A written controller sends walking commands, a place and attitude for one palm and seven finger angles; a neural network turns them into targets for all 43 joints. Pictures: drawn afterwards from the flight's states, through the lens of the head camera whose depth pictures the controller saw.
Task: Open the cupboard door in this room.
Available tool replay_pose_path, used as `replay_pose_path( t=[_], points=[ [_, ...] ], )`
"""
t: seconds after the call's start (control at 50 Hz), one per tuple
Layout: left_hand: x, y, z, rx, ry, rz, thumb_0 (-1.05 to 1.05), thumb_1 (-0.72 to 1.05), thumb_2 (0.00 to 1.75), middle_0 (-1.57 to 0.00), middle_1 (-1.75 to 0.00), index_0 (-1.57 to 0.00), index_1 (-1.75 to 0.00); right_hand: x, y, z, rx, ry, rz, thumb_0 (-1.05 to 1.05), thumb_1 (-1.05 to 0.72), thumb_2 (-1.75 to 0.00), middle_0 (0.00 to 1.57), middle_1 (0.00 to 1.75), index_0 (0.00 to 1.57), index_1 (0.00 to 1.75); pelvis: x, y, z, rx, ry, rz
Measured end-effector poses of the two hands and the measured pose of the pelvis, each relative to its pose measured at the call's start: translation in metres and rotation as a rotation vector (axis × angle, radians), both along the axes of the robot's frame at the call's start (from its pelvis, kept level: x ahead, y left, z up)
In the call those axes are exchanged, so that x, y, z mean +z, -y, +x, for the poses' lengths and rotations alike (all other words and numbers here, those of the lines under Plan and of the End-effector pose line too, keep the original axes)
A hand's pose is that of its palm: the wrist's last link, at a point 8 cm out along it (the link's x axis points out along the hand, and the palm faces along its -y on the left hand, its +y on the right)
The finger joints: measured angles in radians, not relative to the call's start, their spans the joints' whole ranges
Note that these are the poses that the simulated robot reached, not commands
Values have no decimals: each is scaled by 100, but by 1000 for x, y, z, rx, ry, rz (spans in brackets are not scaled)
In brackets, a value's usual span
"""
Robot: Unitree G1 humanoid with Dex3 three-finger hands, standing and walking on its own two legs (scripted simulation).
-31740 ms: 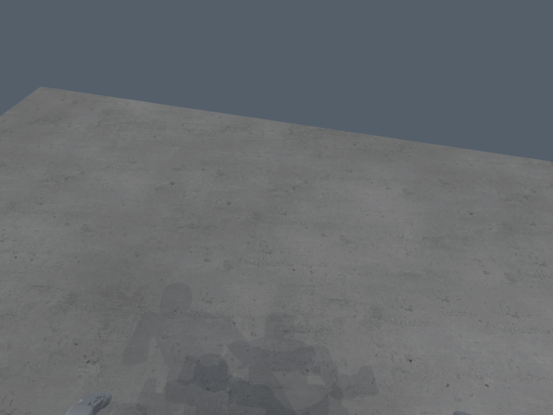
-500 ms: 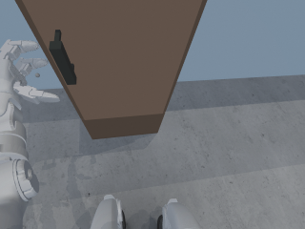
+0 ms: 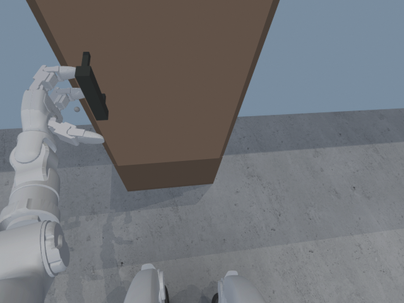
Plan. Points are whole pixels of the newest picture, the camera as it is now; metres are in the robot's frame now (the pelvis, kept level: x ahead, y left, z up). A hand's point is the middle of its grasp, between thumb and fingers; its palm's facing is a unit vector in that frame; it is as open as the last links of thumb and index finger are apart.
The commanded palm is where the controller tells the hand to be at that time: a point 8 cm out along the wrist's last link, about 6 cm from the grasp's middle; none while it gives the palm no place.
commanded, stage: slide the fingers in behind the handle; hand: left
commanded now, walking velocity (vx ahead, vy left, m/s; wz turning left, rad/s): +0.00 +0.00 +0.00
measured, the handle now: (94, 87) +0.52 +0.20 +0.06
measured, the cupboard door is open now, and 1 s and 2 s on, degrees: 0 0 0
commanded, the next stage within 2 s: close the thumb around the handle in 1.20 s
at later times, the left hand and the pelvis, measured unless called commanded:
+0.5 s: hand (100, 107) +0.47 +0.18 +0.06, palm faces +0.08 -1.00 -0.01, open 13.9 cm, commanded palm +0.45 +0.23 +0.06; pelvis +0.00 -0.02 +0.00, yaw +0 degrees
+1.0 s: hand (106, 107) +0.47 +0.17 +0.06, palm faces +0.09 -1.00 -0.01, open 14.0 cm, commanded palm +0.45 +0.22 +0.06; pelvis +0.00 -0.02 +0.00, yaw +1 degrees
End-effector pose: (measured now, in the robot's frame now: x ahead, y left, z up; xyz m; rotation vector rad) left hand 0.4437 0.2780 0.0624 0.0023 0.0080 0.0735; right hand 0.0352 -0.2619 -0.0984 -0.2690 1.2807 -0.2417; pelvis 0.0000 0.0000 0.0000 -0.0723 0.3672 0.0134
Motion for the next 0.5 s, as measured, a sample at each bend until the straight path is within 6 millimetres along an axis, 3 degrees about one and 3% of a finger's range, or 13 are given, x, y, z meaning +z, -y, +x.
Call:
replay_pose_path(
  t=[0.5],
  points=[
    [0,42,6,3,-1,8,-1,-50,30,-30,-120,-30,-120,-9,17,-19,-25,-27,20,0,-91,-90,21,30,20,30,-4,17,-5,-2,0,19]
  ],
)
